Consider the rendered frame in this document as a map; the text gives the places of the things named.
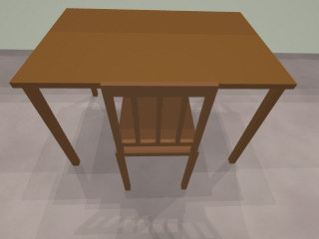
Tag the table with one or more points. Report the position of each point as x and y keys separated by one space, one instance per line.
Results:
x=88 y=46

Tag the chair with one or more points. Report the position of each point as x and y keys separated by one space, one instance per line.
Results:
x=156 y=120

